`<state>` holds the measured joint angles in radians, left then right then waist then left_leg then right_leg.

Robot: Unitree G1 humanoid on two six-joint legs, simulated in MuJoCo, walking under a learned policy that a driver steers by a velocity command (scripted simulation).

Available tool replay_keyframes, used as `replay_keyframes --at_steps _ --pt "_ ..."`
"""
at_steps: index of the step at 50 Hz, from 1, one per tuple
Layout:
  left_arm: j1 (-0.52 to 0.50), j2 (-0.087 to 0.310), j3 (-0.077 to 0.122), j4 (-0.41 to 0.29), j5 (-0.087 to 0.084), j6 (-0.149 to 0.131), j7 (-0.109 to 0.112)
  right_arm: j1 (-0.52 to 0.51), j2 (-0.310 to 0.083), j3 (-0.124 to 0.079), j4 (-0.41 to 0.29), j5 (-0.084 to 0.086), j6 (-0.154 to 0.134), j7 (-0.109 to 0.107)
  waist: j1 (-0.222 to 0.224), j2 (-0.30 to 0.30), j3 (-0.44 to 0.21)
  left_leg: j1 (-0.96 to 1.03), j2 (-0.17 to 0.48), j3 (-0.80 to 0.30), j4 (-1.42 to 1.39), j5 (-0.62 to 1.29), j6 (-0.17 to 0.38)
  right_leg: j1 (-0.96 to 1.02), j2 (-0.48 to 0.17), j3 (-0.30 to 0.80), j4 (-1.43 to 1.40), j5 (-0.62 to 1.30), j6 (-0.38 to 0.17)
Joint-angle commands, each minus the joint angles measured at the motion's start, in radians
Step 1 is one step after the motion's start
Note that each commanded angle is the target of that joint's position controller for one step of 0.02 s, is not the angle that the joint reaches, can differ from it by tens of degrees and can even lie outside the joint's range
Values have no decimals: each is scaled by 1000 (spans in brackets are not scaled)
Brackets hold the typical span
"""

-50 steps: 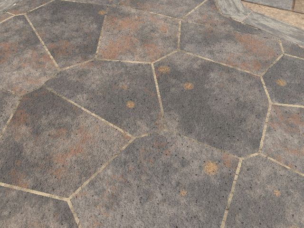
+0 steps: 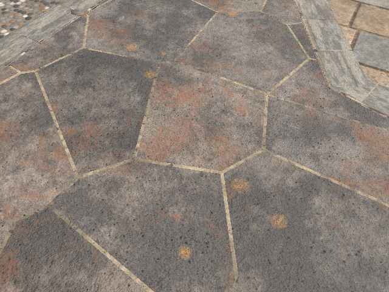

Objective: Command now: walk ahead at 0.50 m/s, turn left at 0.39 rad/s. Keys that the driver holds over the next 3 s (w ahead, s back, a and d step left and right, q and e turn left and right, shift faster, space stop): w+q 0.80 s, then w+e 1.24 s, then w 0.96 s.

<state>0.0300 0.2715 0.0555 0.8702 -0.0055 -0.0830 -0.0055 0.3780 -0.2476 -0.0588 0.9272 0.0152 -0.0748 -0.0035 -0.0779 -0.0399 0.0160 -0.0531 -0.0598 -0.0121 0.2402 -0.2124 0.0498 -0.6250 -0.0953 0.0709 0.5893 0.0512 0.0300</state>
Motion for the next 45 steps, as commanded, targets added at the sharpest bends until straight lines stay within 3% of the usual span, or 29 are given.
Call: replay_keyframes --at_steps 1,4,5,6,7,8,9,10,11,12,14,18,23,27,28,30,31,32,33,34,35,36,37,38,39,41,43,45 --pt "-108 70 9 -83 -9 -23 -12 11 -177 -43 -40 11 -3 -15 17 117 44 -70 257 -185 -49 125 147 78 37 -9 -86 29 0" --pt "-57 120 24 -79 -12 -38 -17 -9 -192 -55 -46 10 11 -23 62 143 20 -32 286 -243 36 143 122 183 45 -3 -126 -70 -23" --pt "16 139 35 -59 -11 -41 -14 -20 -181 -53 -51 9 16 -23 101 145 -12 -42 263 -238 106 196 106 284 53 -19 -148 -104 -41" --pt "154 181 56 -24 -2 -46 -7 -22 -141 -39 -62 3 18 -21 160 119 -109 -96 197 -200 280 230 77 488 25 -3 -143 -120 -76" --pt "315 249 73 -6 8 -45 0 -7 -73 -15 -93 -20 21 -19 206 -27 -275 -259 103 -118 598 1 37 763 -161 182 -125 -174 -127" --pt "344 301 84 13 12 -32 -6 116 -8 0 -126 11 4 -16 131 -359 -351 -610 -7 -60 887 -403 -6 997 -339 627 -264 -420 -259" --pt "299 184 53 -11 6 -34 -11 82 -123 -24 -103 28 0 -19 152 -213 -267 -699 61 -147 1016 -370 -4 924 -306 624 -308 -554 -235" --pt "239 127 38 -24 1 -35 -10 2 -169 -38 -120 31 1 -19 155 -128 -154 -726 98 -133 1029 -275 3 806 -275 454 -316 -509 -193" --pt "180 111 31 -29 6 -35 -11 -26 -155 -40 -122 25 6 -23 127 -57 -100 -682 140 -116 1007 -192 -3 689 -236 341 -334 -388 -177" --pt "145 87 26 -26 10 -32 -10 -47 -144 -44 -129 15 10 -22 110 -55 -56 -659 167 -116 963 -137 -8 611 -207 258 -359 -303 -175" --pt "126 79 25 -15 19 -35 -5 -46 -106 -45 -141 20 27 -11 85 -85 -31 -594 203 -104 921 -83 -14 527 -175 137 -409 -211 -175" --pt "148 120 41 7 17 -42 7 -116 -83 -41 -190 12 49 -5 84 -29 6 -662 214 -96 814 30 -37 524 -184 0 -458 -68 -209" --pt "176 155 50 14 12 -25 19 -251 -64 -26 -239 9 40 25 126 -8 42 -635 195 -22 555 223 -35 560 -161 -166 -471 4 -189" --pt "241 184 60 31 -5 -1 21 -362 -62 -17 -295 9 42 49 158 -1 79 -642 172 36 437 191 -8 669 -193 -227 -434 64 -172" --pt "246 193 62 34 -10 7 21 -371 -69 -19 -307 9 43 55 152 -7 80 -632 161 50 419 156 5 699 -202 -241 -408 120 -163" --pt "231 221 71 27 -20 20 23 -339 -100 -34 -317 7 49 60 110 -38 40 -535 106 100 403 61 42 733 -207 -275 -296 414 -143" --pt "223 236 76 23 -25 28 26 -276 -126 -49 -307 7 52 59 67 -54 -6 -440 67 128 402 14 65 736 -203 -290 -187 570 -133" --pt "205 240 76 17 -30 36 27 -143 -164 -73 -274 10 54 55 -13 -43 -74 -262 20 148 349 41 97 694 -177 -314 -6 630 -112" --pt "212 215 65 10 -18 34 29 33 -233 -110 -223 13 62 38 -93 10 -164 35 18 80 308 79 139 512 -139 -322 256 463 -69" --pt "290 67 21 -38 35 16 18 48 -351 -130 -214 21 63 20 3 297 -218 364 279 -389 276 49 276 73 14 -299 619 -431 -9" --pt "251 82 10 -71 6 -28 4 57 -326 -110 -259 10 42 30 -11 257 -396 484 411 -836 80 -178 407 -114 126 -42 803 -681 -3" --pt "119 160 31 -99 -40 -55 -5 37 -249 -87 -250 -1 25 37 -51 147 -277 421 388 -725 30 -132 337 -216 72 12 815 -585 -29" --pt "95 151 26 -110 -41 -69 -5 -12 -221 -78 -250 0 13 37 -19 111 -176 288 349 -590 35 -57 299 -212 30 6 740 -493 -50" --pt "109 148 29 -91 -17 -70 4 -89 -187 -67 -262 0 9 35 31 51 -114 139 304 -480 35 49 266 -140 -9 11 653 -429 -46" --pt "133 161 38 -82 -1 -60 7 -140 -160 -56 -277 -8 7 31 69 65 -87 28 272 -406 21 143 249 -59 -33 18 582 -388 -39" --pt "171 146 40 -71 4 -31 2 -166 -147 -49 -285 -14 5 22 102 75 -76 -69 251 -335 -15 243 243 14 -45 4 509 -344 -17" --pt "160 111 30 -66 13 -13 1 -139 -155 -47 -266 -14 -4 11 98 76 -58 -111 237 -244 -44 343 240 13 -45 -24 424 -256 8" --pt "98 93 21 -82 10 -7 0 -108 -165 -47 -243 -16 -7 2 73 87 -28 -113 220 -177 -62 366 215 -16 -47 -34 306 -128 19"
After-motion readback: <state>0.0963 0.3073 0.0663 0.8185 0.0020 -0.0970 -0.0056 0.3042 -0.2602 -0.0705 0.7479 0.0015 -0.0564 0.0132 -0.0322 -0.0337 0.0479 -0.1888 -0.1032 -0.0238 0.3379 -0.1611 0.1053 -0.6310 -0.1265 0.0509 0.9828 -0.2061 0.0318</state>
